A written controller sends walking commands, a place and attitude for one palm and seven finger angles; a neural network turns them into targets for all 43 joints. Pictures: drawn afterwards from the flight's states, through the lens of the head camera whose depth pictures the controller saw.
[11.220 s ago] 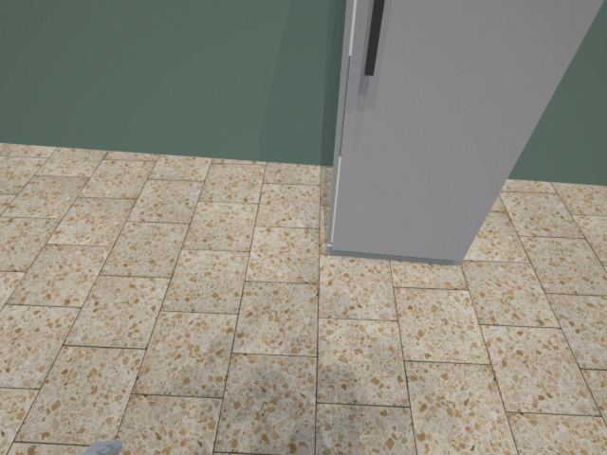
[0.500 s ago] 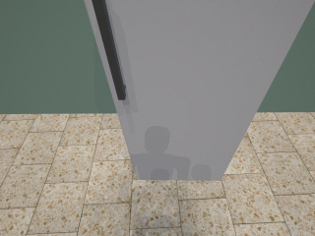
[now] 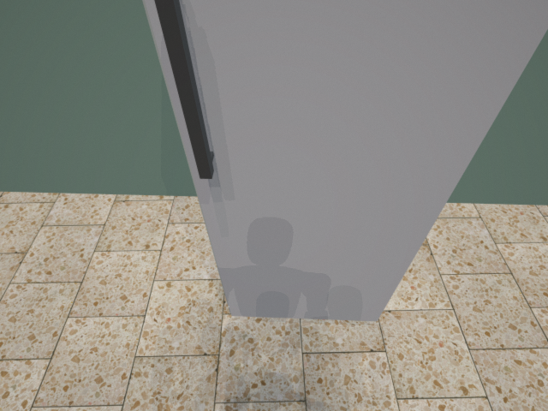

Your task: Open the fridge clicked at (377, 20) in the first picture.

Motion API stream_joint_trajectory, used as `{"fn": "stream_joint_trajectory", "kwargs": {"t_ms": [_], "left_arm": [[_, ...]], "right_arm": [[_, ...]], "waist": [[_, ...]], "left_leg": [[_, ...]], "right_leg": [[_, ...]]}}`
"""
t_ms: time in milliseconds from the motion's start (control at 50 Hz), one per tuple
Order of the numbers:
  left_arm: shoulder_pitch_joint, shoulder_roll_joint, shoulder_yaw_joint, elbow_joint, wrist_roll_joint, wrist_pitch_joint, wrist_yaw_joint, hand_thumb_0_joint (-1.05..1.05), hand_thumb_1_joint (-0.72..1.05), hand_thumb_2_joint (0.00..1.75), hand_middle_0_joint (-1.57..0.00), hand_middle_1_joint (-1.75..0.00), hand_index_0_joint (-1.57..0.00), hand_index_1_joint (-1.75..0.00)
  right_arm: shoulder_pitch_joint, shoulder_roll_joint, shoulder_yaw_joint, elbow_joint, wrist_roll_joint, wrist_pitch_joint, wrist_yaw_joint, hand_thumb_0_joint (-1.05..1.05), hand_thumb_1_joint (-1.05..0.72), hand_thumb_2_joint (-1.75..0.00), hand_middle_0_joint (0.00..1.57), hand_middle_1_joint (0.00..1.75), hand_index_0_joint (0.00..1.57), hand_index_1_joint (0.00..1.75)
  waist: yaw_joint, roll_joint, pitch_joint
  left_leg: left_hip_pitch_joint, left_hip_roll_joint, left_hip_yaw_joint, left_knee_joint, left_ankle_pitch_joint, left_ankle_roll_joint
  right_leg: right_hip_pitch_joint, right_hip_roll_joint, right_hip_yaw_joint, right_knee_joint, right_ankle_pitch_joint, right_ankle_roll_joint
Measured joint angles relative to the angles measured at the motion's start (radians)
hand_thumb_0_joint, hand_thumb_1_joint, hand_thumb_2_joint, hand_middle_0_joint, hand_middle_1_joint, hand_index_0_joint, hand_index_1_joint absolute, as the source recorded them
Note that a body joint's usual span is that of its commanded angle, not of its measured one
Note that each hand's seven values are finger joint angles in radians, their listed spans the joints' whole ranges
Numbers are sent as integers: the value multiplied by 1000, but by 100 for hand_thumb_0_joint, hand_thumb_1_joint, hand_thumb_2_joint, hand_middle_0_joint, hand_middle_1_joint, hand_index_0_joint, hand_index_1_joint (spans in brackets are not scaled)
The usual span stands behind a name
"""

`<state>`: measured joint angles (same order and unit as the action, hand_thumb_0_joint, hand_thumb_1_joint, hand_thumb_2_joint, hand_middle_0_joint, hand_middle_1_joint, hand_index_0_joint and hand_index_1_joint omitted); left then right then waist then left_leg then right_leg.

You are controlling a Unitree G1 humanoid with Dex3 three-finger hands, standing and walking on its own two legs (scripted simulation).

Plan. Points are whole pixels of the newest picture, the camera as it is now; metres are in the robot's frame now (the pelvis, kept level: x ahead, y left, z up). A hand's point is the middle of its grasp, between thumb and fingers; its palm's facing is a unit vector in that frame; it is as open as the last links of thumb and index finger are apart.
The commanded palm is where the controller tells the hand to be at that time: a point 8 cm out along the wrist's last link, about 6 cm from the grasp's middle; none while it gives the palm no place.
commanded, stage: look again from close up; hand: left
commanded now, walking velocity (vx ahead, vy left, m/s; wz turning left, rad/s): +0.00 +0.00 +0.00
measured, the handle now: (192, 89) +0.49 +0.15 +0.22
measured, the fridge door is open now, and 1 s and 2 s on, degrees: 0 0 0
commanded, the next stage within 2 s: raise the hand to about handle height in 0.74 s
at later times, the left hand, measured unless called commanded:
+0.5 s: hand out of the picture +0.03 +0.18 -0.17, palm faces +0.02 -0.98 -0.22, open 7.4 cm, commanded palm none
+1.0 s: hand (139, 376) +0.17 +0.21 -0.03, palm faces +0.28 -0.95 -0.12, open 7.5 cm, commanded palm +0.10 +0.25 -0.04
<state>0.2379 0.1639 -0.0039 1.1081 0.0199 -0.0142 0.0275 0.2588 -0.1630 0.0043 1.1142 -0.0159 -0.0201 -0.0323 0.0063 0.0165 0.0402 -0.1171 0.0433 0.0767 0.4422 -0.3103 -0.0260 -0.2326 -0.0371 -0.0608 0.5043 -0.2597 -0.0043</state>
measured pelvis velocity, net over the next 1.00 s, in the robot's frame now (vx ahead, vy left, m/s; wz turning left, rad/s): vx -0.01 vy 0.01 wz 0.04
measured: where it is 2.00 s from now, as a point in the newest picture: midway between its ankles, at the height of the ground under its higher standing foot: outside the picture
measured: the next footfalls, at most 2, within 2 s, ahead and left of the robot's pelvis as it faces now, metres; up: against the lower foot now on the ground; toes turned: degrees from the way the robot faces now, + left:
none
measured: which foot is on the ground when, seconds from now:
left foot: down 0.00-1.00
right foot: down 0.00-1.00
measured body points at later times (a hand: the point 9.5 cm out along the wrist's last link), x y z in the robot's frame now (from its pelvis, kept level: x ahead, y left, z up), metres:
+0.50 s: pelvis +0.00 +0.00 +0.00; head +0.02 -0.01 +0.45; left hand +0.03 +0.23 -0.15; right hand +0.01 -0.23 -0.16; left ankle -0.05 +0.13 -0.74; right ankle +0.01 -0.11 -0.74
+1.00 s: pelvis -0.01 +0.01 -0.01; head +0.00 +0.00 +0.44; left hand +0.15 +0.26 -0.02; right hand +0.09 -0.24 -0.13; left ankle -0.05 +0.13 -0.74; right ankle +0.01 -0.11 -0.74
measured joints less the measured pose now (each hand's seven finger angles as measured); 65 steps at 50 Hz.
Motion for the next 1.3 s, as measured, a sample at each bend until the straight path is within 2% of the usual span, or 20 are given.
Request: {"fn": "stream_joint_trajectory", "kwargs": {"t_ms": [860,880,900,940,1000,1060,1100,1120,1160,1200,1260,1300], "left_arm": [[-5,6,3,0,-1,-6,5,1,90,90,-20,-30,-20,-30],[45,1,21,-154,-43,50,6,1,90,90,-20,-30,-20,-30],[102,-1,47,-357,-76,82,12,1,91,90,-20,-30,-20,-30],[181,2,54,-676,-121,27,43,2,90,89,-21,-31,-20,-31],[168,-4,87,-923,-168,-105,24,2,87,88,-21,-33,-20,-33],[130,-7,134,-995,-217,-310,-92,1,83,86,-20,-35,-20,-35],[125,-4,150,-1000,-246,-439,-210,1,79,85,-21,-38,-20,-38],[130,1,153,-998,-254,-477,-268,1,77,84,-21,-39,-21,-39],[159,12,153,-1005,-272,-484,-353,1,72,82,-21,-42,-21,-42],[200,19,155,-1021,-291,-438,-384,1,68,80,-22,-44,-22,-44],[255,22,170,-1067,-295,-377,-345,1,60,77,-23,-49,-23,-49],[276,27,180,-1116,-285,-371,-304,1,56,75,-23,-52,-23,-52]], "right_arm": [[-3,5,0,14,3,1,3,0,-91,-90,20,30,20,30],[9,-1,4,-27,16,-10,-1,1,-91,-90,20,30,20,30],[31,-7,8,-74,26,-51,-17,1,-91,-90,20,30,20,30],[65,-22,3,-155,40,-144,-38,1,-92,-90,21,30,20,30],[51,-50,-21,-259,39,-233,-37,1,-92,-90,21,30,20,30],[-11,-65,-44,-359,30,-268,-8,1,-91,-90,20,30,20,30],[-59,-73,-56,-431,29,-271,16,1,-91,-90,20,30,20,30],[-78,-79,-60,-469,31,-269,24,1,-91,-90,20,30,20,30],[-103,-94,-65,-542,42,-257,27,1,-91,-90,20,30,20,30],[-113,-107,-67,-600,50,-244,16,1,-91,-90,20,30,20,30],[-105,-117,-65,-650,50,-237,-3,1,-91,-90,20,30,20,30],[-93,-115,-54,-656,46,-240,-13,1,-91,-90,20,30,20,30]], "waist": [[2,-10,5],[3,-7,10],[11,-8,19],[13,-8,4],[-14,5,-46],[-24,-5,-107],[-26,-17,-126],[-24,-22,-129],[-13,-32,-133],[2,-40,-134],[28,-42,-128],[41,-39,-120]], "left_leg": [[-12,7,-10,5,3,0],[-20,11,-9,22,-7,1],[-17,9,-5,27,-13,4],[-32,-2,-9,42,-17,7],[-111,-14,-31,110,-32,13],[-228,-14,-20,215,-68,14],[-303,-8,-13,300,-102,13],[-334,-6,-11,338,-120,14],[-382,-3,-9,400,-144,14],[-413,-4,-13,440,-161,17],[-439,-2,-33,480,-178,19],[-447,0,-52,498,-185,19]], "right_leg": [[12,5,-15,-31,12,2],[7,8,-14,-25,13,3],[3,6,-10,-12,9,3],[-13,-7,-12,16,-4,6],[-75,-26,-30,69,-23,12],[-199,-31,-14,173,-53,12],[-277,-30,-3,253,-80,9],[-309,-29,2,289,-93,9],[-359,-30,8,347,-114,11],[-387,-32,7,384,-129,12],[-396,-33,-11,405,-142,12],[-388,-33,-30,406,-146,10]]}}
